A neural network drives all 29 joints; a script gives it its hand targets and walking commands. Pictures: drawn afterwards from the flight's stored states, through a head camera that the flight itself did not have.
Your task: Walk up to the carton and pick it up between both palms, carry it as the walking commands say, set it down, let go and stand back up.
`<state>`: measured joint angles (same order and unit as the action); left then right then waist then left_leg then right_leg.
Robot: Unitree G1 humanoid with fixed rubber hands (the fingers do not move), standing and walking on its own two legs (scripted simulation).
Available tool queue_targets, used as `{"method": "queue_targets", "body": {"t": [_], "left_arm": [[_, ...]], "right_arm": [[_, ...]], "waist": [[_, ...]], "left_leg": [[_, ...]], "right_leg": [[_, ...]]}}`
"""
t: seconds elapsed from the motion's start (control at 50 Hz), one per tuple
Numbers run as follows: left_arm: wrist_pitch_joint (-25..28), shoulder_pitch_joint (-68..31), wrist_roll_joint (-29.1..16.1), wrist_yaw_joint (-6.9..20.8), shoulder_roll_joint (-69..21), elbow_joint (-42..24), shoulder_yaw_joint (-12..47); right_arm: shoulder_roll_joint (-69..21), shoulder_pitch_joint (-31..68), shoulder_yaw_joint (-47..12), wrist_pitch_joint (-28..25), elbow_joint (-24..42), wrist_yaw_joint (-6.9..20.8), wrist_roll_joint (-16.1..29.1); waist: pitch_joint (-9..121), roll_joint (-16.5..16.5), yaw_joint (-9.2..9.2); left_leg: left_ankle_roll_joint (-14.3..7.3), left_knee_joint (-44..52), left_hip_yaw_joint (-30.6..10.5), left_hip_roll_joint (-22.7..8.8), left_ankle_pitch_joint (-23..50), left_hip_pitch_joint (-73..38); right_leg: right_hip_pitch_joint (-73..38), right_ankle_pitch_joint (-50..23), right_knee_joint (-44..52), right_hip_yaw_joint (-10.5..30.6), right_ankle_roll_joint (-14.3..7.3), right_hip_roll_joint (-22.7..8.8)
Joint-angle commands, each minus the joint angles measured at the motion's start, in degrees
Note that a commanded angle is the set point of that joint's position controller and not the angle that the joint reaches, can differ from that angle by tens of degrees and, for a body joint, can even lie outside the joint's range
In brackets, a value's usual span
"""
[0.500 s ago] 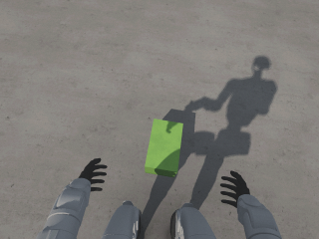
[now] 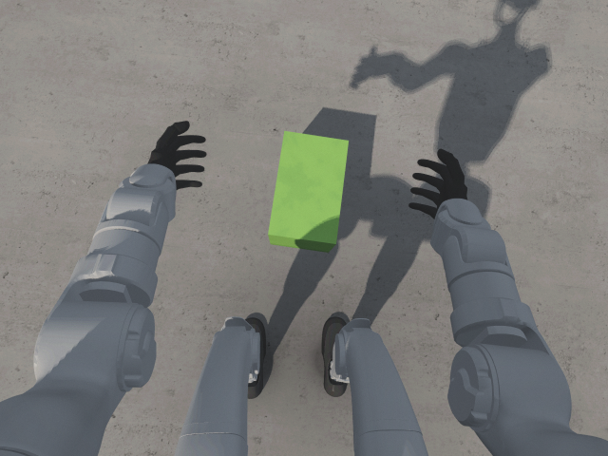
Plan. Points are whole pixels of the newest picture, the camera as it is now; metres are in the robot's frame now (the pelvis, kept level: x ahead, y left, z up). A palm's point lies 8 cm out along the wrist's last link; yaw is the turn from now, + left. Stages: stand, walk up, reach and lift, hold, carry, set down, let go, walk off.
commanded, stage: reach and lift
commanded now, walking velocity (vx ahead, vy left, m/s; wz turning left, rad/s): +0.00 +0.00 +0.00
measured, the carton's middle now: (307, 195) +0.57 -0.03 -0.59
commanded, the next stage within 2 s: none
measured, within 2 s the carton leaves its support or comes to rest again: neither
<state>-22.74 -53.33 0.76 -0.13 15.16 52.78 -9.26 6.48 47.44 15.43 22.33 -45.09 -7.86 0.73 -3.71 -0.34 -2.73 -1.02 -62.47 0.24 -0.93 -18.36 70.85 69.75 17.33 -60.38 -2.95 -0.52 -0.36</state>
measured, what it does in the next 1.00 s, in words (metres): lowers itself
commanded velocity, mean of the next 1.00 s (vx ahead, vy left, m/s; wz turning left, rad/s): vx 0.00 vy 0.00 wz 0.00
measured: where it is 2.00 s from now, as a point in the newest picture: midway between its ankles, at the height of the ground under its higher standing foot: (293, 371)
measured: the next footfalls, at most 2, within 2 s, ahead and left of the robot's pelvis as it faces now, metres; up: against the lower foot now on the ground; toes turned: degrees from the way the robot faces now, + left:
none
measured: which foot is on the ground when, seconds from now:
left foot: down 0.00-1.00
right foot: down 0.00-1.00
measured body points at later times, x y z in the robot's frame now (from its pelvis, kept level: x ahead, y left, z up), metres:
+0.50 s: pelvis +0.04 -0.01 -0.01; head +0.36 -0.01 +0.31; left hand +0.59 +0.15 -0.13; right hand +0.54 -0.20 -0.13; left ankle +0.09 +0.11 -0.64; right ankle +0.10 -0.12 -0.64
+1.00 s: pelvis +0.01 +0.00 -0.12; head +0.35 +0.01 +0.17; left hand +0.58 +0.16 -0.25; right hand +0.54 -0.20 -0.25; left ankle +0.09 +0.11 -0.64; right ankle +0.10 -0.12 -0.64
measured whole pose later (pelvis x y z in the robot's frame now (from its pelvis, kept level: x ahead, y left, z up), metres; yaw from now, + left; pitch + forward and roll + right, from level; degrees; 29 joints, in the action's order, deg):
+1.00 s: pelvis +0.01 +0.00 -0.12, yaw -2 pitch +50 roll -3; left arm -8.8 -77.0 4.5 -4.0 16.1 57.2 -16.2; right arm 9.5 69.9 24.3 7.5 -50.2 -6.0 -1.9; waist 1.0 -0.7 -2.7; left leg -0.7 -87.6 -0.8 -0.4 -26.3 111.1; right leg 110.0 25.4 -85.6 -2.9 -0.4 -0.6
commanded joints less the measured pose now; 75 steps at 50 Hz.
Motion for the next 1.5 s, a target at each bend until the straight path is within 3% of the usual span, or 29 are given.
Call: {"method": "queue_targets", "body": {"t": [0.0,0.22,0.48,0.58,0.7,0.8,0.98,1.12,1.36,1.48], "left_arm": [[4.35,-15.6,0.64,-0.46,5.62,-4.87,-1.63],[13.41,-23.59,1.72,-1.72,5.12,-2.68,-4.31],[17.13,-27.48,5.49,-0.52,4.92,-4.48,-10.03],[17.39,-28.45,6.62,0.4,4.59,-5.0,-10.6],[16.64,-31.38,7.55,0.17,3.52,-0.71,-10.76],[15.69,-35.3,6.99,-1.36,4.38,0.2,-10.2],[14.64,-40.0,2.19,-4.8,6.59,-2.66,-5.18],[14.16,-43.36,-2.63,-5.9,9.29,-2.77,-1.02],[15.66,-49.37,-5.45,-5.39,11.85,6.79,2.0],[16.81,-52.62,-6.88,-5.05,13.46,9.76,3.13]], "right_arm": [[5.49,13.63,1.45,-4.5,5.06,-0.08,-0.46],[5.55,19.24,2.97,-14.19,3.0,1.31,0.75],[3.94,23.66,7.21,-16.77,6.72,2.66,-3.26],[3.14,24.89,8.56,-16.67,7.24,3.25,-5.05],[3.19,28.13,10.23,-16.48,1.95,3.41,-6.38],[5.69,31.53,11.52,-16.27,-0.03,2.9,-6.51],[10.69,36.08,7.04,-15.69,1.85,1.35,-0.74],[13.42,39.21,2.07,-14.79,1.47,-0.08,3.99],[14.9,45.78,-0.16,-15.8,-6.95,-0.9,5.68],[15.51,49.56,-2.19,-16.75,-9.85,-0.89,7.3]], "waist": [[46.39,-3.31,-1.08],[58.5,-5.46,-1.85],[70.2,-3.14,-1.35],[67.39,-2.47,-1.36],[57.03,-3.42,-1.13],[59.39,-4.65,-1.57],[70.82,-5.39,-1.39],[71.79,-4.45,-1.37],[60.2,-3.91,-1.59],[57.07,-3.37,-1.21]], "left_leg": [[1.59,7.35,-1.67,3.3,2.63,-22.22],[1.23,3.58,-3.43,4.5,24.7,-24.92],[1.25,2.84,-2.59,5.58,33.17,-16.77],[1.31,2.15,-1.62,5.49,27.55,-10.58],[1.93,-2.97,-1.14,5.19,15.93,-2.13],[2.7,-10.23,-1.21,5.39,10.27,0.46],[2.85,-23.89,-1.47,5.87,15.14,-0.24],[2.46,-30.81,-0.91,5.66,13.03,4.22],[1.87,-39.68,-0.78,4.15,3.71,17.8],[1.64,-44.26,-0.85,3.56,2.41,21.71]], "right_leg": [[-16.54,-2.04,6.2,0.32,1.53,4.2],[-10.01,-20.03,3.74,1.22,1.57,4.97],[-16.24,-36.24,3.03,1.94,2.87,4.51],[-16.24,-33.06,1.72,2.0,3.41,4.27],[-2.75,-17.69,-2.94,0.8,3.45,4.77],[5.47,-10.86,-10.49,-0.56,2.94,5.59],[13.13,-12.58,-24.28,-1.43,2.6,6.11],[15.38,-11.13,-31.72,-0.88,2.11,5.29],[19.38,-5.81,-41.64,0.31,1.85,3.8],[18.65,-5.96,-46.27,1.09,1.94,3.37]]}}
